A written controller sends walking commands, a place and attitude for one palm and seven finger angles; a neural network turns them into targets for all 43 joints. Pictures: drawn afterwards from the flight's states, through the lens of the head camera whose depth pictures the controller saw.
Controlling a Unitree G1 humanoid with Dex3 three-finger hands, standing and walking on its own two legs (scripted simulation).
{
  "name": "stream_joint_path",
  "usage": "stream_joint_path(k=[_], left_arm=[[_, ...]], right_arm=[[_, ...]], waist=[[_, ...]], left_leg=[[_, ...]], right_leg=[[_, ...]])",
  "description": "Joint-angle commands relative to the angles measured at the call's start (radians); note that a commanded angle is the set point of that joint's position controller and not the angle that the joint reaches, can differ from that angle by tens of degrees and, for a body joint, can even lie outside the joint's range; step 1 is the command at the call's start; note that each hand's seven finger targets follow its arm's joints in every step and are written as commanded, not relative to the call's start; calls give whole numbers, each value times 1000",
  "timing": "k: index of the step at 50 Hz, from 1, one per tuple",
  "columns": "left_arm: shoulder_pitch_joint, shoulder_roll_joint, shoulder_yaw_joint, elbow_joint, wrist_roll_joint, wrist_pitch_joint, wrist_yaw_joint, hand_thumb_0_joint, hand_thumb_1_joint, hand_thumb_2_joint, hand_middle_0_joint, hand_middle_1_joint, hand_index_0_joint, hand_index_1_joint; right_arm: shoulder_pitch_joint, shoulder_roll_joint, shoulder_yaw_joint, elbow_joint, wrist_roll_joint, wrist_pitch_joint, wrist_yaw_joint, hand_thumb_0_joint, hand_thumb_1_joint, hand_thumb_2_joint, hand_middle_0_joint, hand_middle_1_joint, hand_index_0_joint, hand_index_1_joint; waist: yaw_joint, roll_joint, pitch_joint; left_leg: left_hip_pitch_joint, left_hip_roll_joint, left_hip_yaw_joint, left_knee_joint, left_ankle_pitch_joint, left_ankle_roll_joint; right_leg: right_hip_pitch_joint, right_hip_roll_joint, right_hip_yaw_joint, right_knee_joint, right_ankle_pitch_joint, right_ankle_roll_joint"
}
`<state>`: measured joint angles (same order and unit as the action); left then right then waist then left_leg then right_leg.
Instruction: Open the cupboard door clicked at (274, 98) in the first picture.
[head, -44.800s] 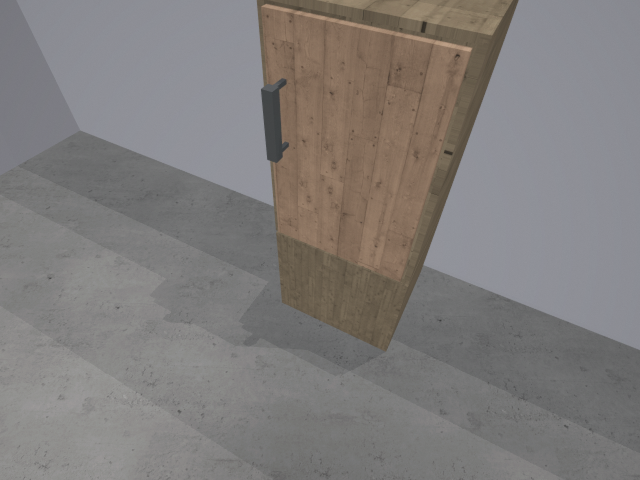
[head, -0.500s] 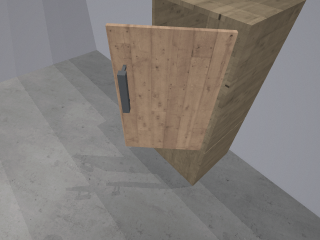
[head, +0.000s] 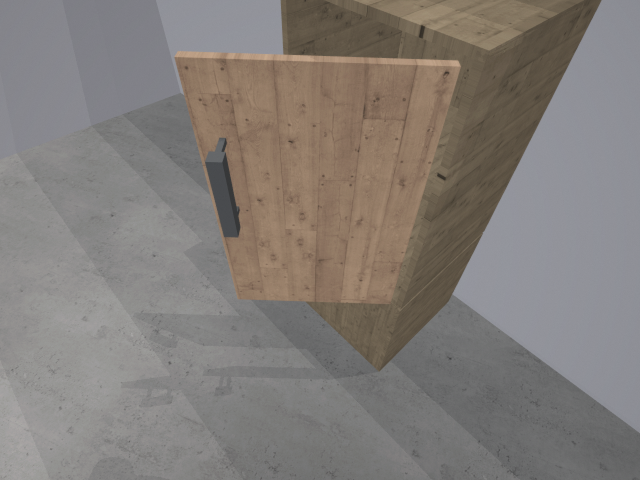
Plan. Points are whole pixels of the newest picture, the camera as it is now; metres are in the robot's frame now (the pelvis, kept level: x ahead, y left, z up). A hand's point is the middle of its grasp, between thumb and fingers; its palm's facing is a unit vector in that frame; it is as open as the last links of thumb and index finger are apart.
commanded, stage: come to a stop and stand still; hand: left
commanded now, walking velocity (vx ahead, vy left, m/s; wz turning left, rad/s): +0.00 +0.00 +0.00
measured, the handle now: (227, 189) +0.54 +0.19 +0.04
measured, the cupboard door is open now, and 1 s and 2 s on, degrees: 45 45 45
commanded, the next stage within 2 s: look again from close up in 0.54 s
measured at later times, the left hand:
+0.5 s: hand out of the picture +0.03 +0.17 -0.17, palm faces +0.01 -0.98 -0.22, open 7.4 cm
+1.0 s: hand out of the picture +0.02 +0.15 -0.17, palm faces +0.02 -0.98 -0.21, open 7.4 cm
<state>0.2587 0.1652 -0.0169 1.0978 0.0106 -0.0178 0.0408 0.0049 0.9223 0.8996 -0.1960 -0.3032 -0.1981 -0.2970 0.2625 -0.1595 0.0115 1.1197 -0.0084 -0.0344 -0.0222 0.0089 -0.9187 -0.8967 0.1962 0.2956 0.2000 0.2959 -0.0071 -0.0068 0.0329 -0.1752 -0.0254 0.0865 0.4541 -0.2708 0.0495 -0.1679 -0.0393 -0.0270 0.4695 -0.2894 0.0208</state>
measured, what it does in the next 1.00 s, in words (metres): stands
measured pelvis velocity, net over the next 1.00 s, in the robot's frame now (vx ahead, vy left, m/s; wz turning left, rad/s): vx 0.01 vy -0.03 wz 0.01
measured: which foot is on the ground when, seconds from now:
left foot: down 0.00-1.00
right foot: down 0.00-1.00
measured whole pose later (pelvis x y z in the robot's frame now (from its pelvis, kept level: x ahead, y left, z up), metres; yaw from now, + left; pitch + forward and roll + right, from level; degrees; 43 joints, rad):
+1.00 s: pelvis +0.01 -0.03 +0.00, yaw +0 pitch -1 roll +1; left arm 0.25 0.19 -0.01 1.12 0.01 -0.02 0.03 0.00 0.91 0.90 -0.20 -0.30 -0.20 -0.30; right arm 0.22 -0.17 0.01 1.15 -0.01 -0.03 -0.02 0.00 -0.91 -0.90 0.20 0.30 0.20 0.30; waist 0.01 -0.02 0.04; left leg -0.12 0.01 0.07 0.38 -0.25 0.01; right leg -0.12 0.00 -0.05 0.41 -0.28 -0.02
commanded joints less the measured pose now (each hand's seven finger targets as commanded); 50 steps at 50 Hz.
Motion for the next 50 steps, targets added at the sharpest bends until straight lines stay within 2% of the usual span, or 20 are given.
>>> stream_joint_path(k=[1,4,9,15,21,40,47,50], left_arm=[[76,103,25,-29,2,-10,4,0,900,900,-200,-300,-200,-300],[61,113,28,-32,2,-11,3,0,900,900,-200,-300,-200,-300],[47,122,30,-35,2,-9,3,0,900,900,-200,-300,-200,-300],[43,130,32,-35,4,-12,3,0,900,900,-200,-300,-200,-300],[40,136,33,-29,3,-12,2,0,900,900,-200,-300,-200,-300],[43,139,33,-20,4,-14,-2,0,900,900,-200,-300,-200,-300],[41,139,36,-18,1,-15,-3,0,900,900,-200,-300,-200,-300],[42,138,36,-19,3,-16,-3,0,900,900,-200,-300,-200,-300]], right_arm=[[31,-99,-15,-26,-3,-12,-9,0,-900,-900,200,300,200,300],[26,-106,-17,-23,-4,-11,-8,0,-900,-900,200,300,200,300],[11,-114,-18,-20,-4,-10,-9,0,-900,-900,200,300,200,300],[-4,-117,-20,-16,-3,-9,-10,0,-900,-900,200,300,200,300],[-11,-129,-18,-14,-3,-9,-12,0,-900,-900,200,300,200,300],[-17,-122,-18,-2,-3,-5,-11,0,-900,-900,200,300,200,300],[-11,-125,-17,0,-4,-5,-12,0,-900,-900,200,300,200,300],[-7,-120,-18,2,-3,-5,-13,0,-900,-900,200,300,200,300]], waist=[[15,3,17],[13,0,-8],[12,10,-7],[14,-8,-9],[13,7,-13],[19,-15,16],[18,9,-1],[19,-10,6]], left_leg=[[-11,128,-120,-92,253,1],[12,131,-117,-90,272,-3],[26,135,-114,-94,293,-5],[44,138,-111,-90,309,-5],[55,139,-113,-97,325,-8],[48,139,-111,-123,244,-13],[51,139,-113,-123,255,-17],[45,139,-111,-122,256,-16]], right_leg=[[-6,-74,64,-65,223,-48],[4,-76,64,-66,242,-48],[7,-77,64,-70,257,-49],[16,-78,68,-80,295,-50],[21,-80,70,-84,304,-51],[14,-82,75,-122,269,-55],[22,-83,77,-121,274,-58],[28,-84,71,-125,282,-58]])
